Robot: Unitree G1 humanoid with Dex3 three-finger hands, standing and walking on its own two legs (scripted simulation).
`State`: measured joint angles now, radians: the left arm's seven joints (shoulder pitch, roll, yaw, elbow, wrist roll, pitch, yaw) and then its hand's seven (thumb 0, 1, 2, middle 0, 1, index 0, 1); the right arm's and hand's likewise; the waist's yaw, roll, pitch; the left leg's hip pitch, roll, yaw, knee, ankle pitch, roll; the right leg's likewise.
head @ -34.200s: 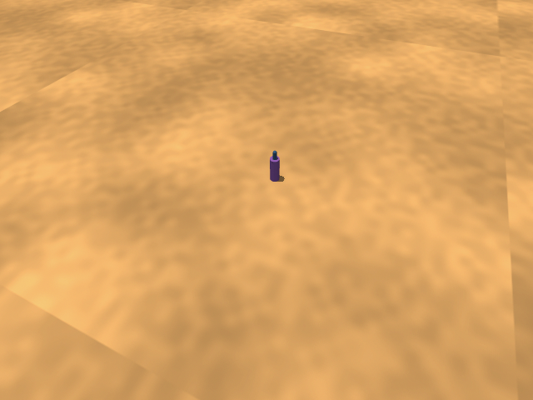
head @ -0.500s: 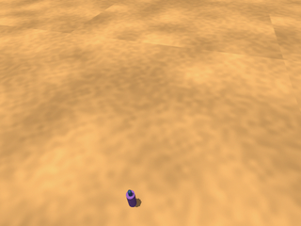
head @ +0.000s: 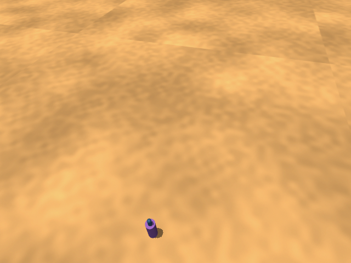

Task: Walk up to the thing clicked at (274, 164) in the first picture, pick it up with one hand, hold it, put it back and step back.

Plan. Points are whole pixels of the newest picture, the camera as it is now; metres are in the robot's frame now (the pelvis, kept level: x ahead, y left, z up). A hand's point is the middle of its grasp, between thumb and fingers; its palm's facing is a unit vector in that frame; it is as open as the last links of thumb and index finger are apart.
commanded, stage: stand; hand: left
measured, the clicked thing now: (151, 227) +0.44 +0.18 -0.68
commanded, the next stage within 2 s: step back in 0.88 s
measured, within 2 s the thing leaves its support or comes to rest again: neither
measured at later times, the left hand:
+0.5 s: hand out of the picture +0.10 +0.24 -0.16, palm faces -0.02 -0.94 -0.34, open 7.3 cm
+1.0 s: hand out of the picture +0.11 +0.25 -0.16, palm faces +0.00 -0.93 -0.36, open 7.3 cm
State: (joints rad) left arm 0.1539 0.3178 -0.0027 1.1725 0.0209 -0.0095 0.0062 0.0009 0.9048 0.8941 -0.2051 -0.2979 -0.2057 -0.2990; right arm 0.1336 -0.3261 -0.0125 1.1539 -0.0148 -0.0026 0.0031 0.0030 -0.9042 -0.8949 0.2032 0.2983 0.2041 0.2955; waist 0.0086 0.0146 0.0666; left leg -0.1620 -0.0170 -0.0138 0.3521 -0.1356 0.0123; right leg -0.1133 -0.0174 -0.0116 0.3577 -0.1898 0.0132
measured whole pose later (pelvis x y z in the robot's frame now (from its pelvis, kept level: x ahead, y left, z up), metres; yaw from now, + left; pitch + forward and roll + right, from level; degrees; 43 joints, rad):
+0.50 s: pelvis +0.03 +0.00 +0.00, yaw +0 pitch -2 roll +0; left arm 0.09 0.32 0.01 1.16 0.01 -0.01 0.01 0.00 0.91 0.89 -0.20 -0.30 -0.21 -0.30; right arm 0.10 -0.34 -0.01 1.15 -0.01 -0.02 0.00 0.00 -0.90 -0.89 0.20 0.30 0.20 0.30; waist 0.00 0.01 0.06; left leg -0.12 -0.02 -0.01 0.32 -0.16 0.01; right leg -0.07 -0.02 0.00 0.31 -0.20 0.01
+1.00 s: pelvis +0.02 +0.00 +0.00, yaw -1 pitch -2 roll +0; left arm 0.08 0.35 0.04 1.07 0.00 0.00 0.01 0.00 0.90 0.89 -0.21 -0.30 -0.21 -0.30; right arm 0.05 -0.35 -0.03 1.08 0.00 0.01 0.01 0.00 -0.90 -0.89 0.20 0.30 0.21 0.30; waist 0.00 0.00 0.12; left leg -0.19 -0.01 -0.01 0.41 -0.19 0.01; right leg -0.15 -0.01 0.00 0.41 -0.24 0.00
